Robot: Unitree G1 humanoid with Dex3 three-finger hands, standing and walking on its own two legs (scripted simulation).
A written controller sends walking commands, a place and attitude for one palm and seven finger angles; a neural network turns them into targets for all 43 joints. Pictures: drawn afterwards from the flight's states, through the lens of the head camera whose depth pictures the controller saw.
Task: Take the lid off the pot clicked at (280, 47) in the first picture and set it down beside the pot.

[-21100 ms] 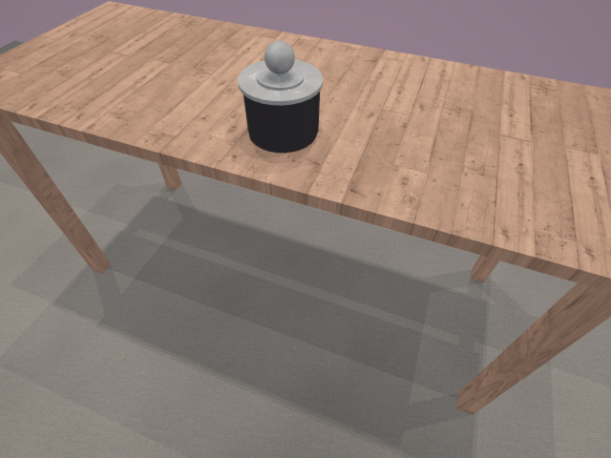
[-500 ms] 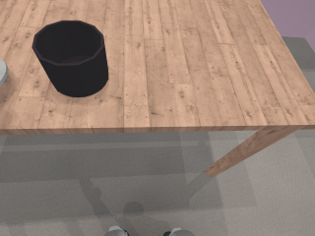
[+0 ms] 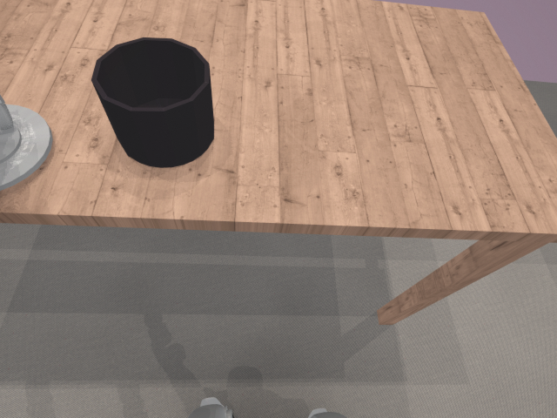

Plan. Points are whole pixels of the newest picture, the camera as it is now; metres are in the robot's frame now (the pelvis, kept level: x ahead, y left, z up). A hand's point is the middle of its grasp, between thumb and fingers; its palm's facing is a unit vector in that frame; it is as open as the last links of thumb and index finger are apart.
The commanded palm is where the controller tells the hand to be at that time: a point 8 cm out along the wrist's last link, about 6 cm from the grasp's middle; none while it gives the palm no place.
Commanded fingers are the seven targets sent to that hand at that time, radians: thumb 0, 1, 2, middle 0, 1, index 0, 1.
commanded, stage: open the fingers wide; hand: left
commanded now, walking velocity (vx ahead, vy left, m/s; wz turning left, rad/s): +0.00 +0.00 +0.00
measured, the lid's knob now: out of the picture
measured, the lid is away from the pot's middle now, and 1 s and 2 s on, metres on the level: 0.24 0.23 0.23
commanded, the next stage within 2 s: raise the empty hand in 0.84 s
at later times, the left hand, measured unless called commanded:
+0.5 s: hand out of the picture +0.46 +0.35 +0.13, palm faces -0.42 -0.18 -0.89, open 9.2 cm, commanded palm +0.50 +0.35 +0.19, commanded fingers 0.00 0.02 0.62 -0.35 -0.89 -0.35 -0.89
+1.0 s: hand out of the picture +0.46 +0.36 +0.12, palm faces -0.41 -0.19 -0.89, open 11.0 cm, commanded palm +0.50 +0.35 +0.19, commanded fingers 0.00 -0.03 0.68 -0.36 -0.83 -0.36 -0.83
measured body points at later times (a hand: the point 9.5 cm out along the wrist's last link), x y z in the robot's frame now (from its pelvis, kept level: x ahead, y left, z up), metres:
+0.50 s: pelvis -0.01 -0.01 +0.00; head +0.08 +0.02 +0.44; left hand +0.47 +0.35 +0.18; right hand -0.02 -0.29 -0.11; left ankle +0.01 +0.08 -0.71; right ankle -0.04 -0.16 -0.71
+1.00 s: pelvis -0.01 +0.00 +0.00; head +0.09 +0.03 +0.44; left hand +0.48 +0.37 +0.18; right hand -0.02 -0.28 -0.11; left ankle +0.01 +0.08 -0.71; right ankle -0.04 -0.16 -0.71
